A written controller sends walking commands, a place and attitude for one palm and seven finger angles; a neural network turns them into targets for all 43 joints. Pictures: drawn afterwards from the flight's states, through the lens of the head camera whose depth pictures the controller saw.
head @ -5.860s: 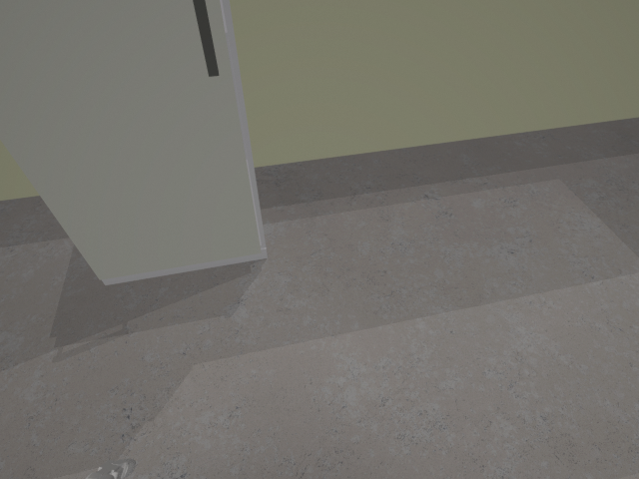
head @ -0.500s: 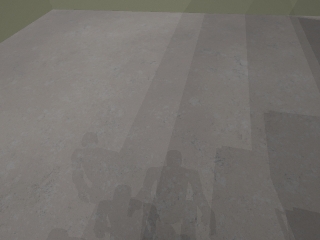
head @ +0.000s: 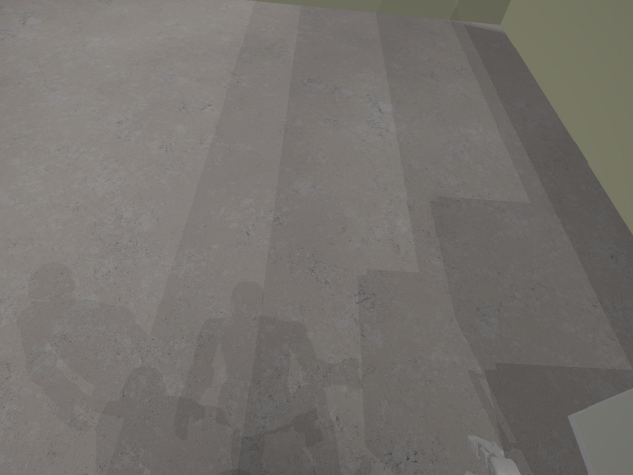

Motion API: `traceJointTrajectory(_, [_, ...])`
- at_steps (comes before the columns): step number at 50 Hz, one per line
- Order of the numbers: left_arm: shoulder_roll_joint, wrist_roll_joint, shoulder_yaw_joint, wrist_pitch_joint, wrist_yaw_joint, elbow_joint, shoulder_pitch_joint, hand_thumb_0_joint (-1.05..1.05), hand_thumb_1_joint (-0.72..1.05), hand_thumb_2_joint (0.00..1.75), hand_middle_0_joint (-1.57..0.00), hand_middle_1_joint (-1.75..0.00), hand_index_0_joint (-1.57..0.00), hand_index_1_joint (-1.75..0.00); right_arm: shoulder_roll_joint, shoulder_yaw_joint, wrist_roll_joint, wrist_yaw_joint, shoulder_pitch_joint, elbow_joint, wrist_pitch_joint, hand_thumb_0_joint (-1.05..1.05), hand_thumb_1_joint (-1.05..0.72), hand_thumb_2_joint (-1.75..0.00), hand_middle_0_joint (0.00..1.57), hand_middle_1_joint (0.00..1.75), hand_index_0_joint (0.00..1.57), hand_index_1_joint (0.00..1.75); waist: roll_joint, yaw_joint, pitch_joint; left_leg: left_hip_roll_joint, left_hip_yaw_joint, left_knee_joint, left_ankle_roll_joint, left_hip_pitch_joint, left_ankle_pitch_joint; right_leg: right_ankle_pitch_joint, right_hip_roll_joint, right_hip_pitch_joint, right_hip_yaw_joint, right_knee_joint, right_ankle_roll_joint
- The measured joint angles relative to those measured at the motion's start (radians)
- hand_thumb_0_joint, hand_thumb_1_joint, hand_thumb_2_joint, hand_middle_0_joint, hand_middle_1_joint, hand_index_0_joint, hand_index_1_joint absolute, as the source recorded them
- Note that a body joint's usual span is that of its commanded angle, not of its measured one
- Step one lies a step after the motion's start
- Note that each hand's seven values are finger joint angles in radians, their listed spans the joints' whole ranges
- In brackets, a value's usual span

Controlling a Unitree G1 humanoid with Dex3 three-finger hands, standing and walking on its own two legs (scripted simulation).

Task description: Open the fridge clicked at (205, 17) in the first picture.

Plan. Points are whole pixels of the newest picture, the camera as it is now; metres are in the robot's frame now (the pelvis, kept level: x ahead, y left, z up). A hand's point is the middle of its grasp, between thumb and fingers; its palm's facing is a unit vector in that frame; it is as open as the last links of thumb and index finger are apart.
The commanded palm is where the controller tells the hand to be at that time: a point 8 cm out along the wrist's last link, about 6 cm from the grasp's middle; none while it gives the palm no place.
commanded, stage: turn to face it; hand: right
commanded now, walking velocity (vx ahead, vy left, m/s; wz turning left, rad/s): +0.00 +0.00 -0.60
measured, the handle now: out of the picture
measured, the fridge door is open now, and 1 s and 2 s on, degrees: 0 0 0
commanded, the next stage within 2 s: none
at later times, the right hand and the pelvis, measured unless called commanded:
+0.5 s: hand out of the picture -0.10 -0.24 -0.19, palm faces +0.39 +0.88 -0.28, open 7.4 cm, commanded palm none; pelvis -0.02 -0.03 -0.01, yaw -20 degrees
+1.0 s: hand out of the picture +0.00 -0.24 -0.14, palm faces +0.56 +0.78 -0.28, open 7.4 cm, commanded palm none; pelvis -0.01 +0.01 +0.00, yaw -37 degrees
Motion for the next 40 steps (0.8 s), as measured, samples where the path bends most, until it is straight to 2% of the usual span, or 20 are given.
traceJointTrajectory(2, [0.017, 0.004, 0.007, 0.009, -0.006, -0.009, -0.013, 0.01, 0.91, 0.90, -0.20, -0.30, -0.20, -0.30, 0.002, 0.006, -0.001, 0.001, 0.020, -0.002, 0.001, 0.01, -0.91, -0.90, 0.20, 0.30, 0.20, 0.30, 0.001, -0.001, 0.000, 0.018, 0.030, -0.017, 0.010, 0.027, -0.006, -0.013, -0.023, -0.062, -0.044, 0.200, 0.023])
traceJointTrajectory(4, [0.033, 0.005, 0.010, 0.015, -0.013, -0.017, -0.028, 0.01, 0.91, 0.90, -0.20, -0.30, -0.20, -0.30, 0.003, 0.009, -0.002, 0.002, 0.038, 0.000, 0.000, 0.01, -0.90, -0.90, 0.20, 0.30, 0.20, 0.30, 0.002, -0.003, 0.004, 0.032, 0.059, -0.035, 0.010, 0.050, -0.003, 0.027, -0.057, -0.099, -0.072, 0.325, 0.041])
traceJointTrajectory(8, [0.055, 0.006, 0.009, 0.028, -0.020, -0.028, -0.062, 0.01, 0.91, 0.90, -0.20, -0.30, -0.20, -0.30, 0.002, 0.013, -0.005, 0.004, 0.076, 0.005, -0.004, 0.01, -0.90, -0.90, 0.20, 0.30, 0.20, 0.30, 0.015, -0.019, 0.018, 0.062, 0.111, -0.045, 0.012, 0.074, -0.006, 0.061, -0.110, -0.113, -0.088, 0.386, 0.067])
traceJointTrajectory(15, [0.067, 0.002, -0.007, 0.039, -0.027, -0.040, -0.143, 0.01, 0.91, 0.90, -0.19, -0.30, -0.19, -0.30, -0.017, 0.014, -0.015, 0.010, 0.153, 0.029, 0.004, 0.01, -0.90, -0.90, 0.20, 0.30, 0.20, 0.30, 0.038, -0.063, 0.046, 0.112, 0.194, -0.023, -0.002, 0.079, -0.025, 0.025, -0.141, -0.040, -0.121, 0.204, 0.071])
traceJointTrajectory(20, [0.050, -0.005, -0.029, 0.024, -0.031, -0.068, -0.197, 0.01, 0.91, 0.90, -0.19, -0.30, -0.19, -0.30, -0.058, -0.002, -0.018, 0.012, 0.197, 0.053, 0.018, 0.01, -0.90, -0.90, 0.20, 0.30, 0.20, 0.30, 0.066, -0.098, 0.055, 0.147, 0.252, 0.035, -0.029, 0.057, -0.056, 0.024, -0.131, 0.059, -0.184, -0.025, 0.043])
traceJointTrajectory(22, [0.045, -0.003, -0.038, 0.007, -0.034, -0.090, -0.204, 0.01, 0.91, 0.90, -0.19, -0.30, -0.19, -0.30, -0.079, -0.012, -0.012, 0.015, 0.217, 0.058, 0.024, 0.01, -0.90, -0.90, 0.20, 0.30, 0.20, 0.30, 0.076, -0.104, 0.046, 0.168, 0.274, 0.102, -0.048, 0.031, -0.089, 0.117, -0.123, 0.126, -0.209, -0.177, 0.016])
traceJointTrajectory(23, [0.037, -0.002, -0.039, -0.005, -0.034, -0.096, -0.210, 0.01, 0.91, 0.90, -0.19, -0.30, -0.19, -0.30, -0.093, -0.018, -0.008, 0.018, 0.217, 0.064, 0.030, 0.01, -0.90, -0.90, 0.20, 0.30, 0.20, 0.30, 0.095, -0.106, 0.049, 0.183, 0.249, 0.180, -0.065, -0.001, -0.128, 0.115, -0.108, 0.123, -0.212, -0.182, -0.018])
traceJointTrajectory(25, [0.023, -0.006, -0.048, -0.022, -0.031, -0.106, -0.215, 0.01, 0.91, 0.90, -0.20, -0.30, -0.20, -0.30, -0.112, -0.027, -0.008, 0.013, 0.203, 0.074, 0.055, 0.01, -0.90, -0.90, 0.20, 0.30, 0.20, 0.30, 0.115, -0.116, 0.058, 0.162, 0.147, 0.371, -0.090, -0.080, -0.240, 0.095, -0.092, 0.110, -0.202, -0.150, -0.059])
traceJointTrajectory(27, [0.014, -0.005, -0.054, -0.029, -0.021, -0.110, -0.205, 0.01, 0.91, 0.90, -0.20, -0.30, -0.20, -0.30, -0.114, -0.032, -0.006, 0.011, 0.184, 0.079, 0.069, 0.01, -0.91, -0.90, 0.20, 0.30, 0.20, 0.30, 0.106, -0.112, 0.055, 0.130, 0.080, 0.515, -0.104, -0.145, -0.245, 0.103, -0.088, 0.117, -0.178, -0.168, -0.071])
traceJointTrajectory(29, [0.006, -0.004, -0.057, -0.027, -0.014, -0.107, -0.193, 0.00, 0.90, 0.90, -0.20, -0.30, -0.20, -0.30, -0.111, -0.035, -0.005, 0.016, 0.165, 0.071, 0.066, 0.01, -0.91, -0.90, 0.20, 0.30, 0.20, 0.30, 0.097, -0.107, 0.051, 0.115, 0.039, 0.582, -0.113, -0.189, -0.189, 0.133, -0.079, 0.134, -0.153, -0.212, -0.071])
traceJointTrajectory(34, [-0.013, -0.004, -0.060, -0.023, -0.013, -0.090, -0.156, 0.01, 0.90, 0.90, -0.20, -0.30, -0.20, -0.30, -0.096, -0.032, -0.006, 0.023, 0.123, 0.032, 0.051, 0.01, -0.91, -0.90, 0.20, 0.30, 0.20, 0.30, 0.083, -0.090, 0.032, 0.103, -0.021, 0.560, -0.129, -0.226, -0.100, 0.193, -0.055, 0.159, -0.102, -0.301, -0.080])
traceJointTrajectory(40, [-0.027, 0.001, -0.049, -0.019, -0.014, -0.075, -0.100, 0.01, 0.90, 0.90, -0.20, -0.30, -0.20, -0.30, -0.074, -0.025, -0.002, 0.017, 0.064, -0.001, 0.048, 0.01, -0.91, -0.90, 0.20, 0.30, 0.20, 0.30, 0.064, -0.050, 0.018, 0.070, -0.047, 0.413, -0.130, -0.182, -0.133, 0.216, -0.034, 0.148, -0.037, -0.316, -0.072])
